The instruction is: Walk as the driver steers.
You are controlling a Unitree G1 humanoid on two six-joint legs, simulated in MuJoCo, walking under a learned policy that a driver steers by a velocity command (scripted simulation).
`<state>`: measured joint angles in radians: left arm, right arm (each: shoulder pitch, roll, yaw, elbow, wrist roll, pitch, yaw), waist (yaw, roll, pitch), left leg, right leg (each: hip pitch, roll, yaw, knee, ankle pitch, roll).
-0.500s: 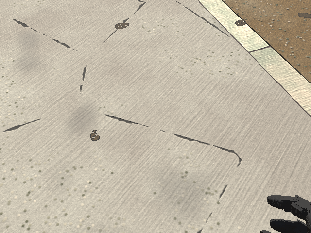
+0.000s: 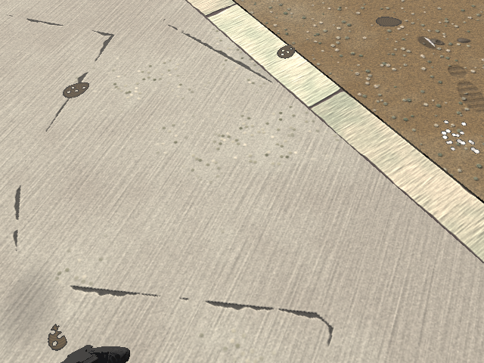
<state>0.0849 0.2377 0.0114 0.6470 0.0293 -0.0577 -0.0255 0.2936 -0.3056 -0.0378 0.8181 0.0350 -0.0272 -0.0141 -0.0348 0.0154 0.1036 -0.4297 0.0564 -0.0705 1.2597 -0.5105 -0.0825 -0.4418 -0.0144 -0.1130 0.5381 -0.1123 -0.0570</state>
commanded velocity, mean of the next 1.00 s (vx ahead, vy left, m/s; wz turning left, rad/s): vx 0.06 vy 0.00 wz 0.80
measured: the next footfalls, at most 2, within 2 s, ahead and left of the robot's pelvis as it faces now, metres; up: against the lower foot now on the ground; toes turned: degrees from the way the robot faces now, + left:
left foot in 0.26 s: +0.17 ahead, +0.16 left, +0.00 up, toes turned +17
right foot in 0.76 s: +0.30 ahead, +0.00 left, +0.00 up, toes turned +51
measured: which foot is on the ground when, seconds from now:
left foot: up 0.00-0.24, down 0.26-0.76, up 0.78-1.00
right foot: down 0.00-0.26, up 0.28-0.74, down 0.76-1.00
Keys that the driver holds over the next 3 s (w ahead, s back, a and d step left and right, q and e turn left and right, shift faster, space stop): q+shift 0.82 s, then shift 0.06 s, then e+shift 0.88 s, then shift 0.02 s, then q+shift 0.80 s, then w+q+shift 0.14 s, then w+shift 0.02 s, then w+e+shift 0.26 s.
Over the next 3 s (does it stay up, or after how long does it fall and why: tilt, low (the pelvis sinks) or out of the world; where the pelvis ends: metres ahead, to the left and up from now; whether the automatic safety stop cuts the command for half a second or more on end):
stays up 0.30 0.22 0.01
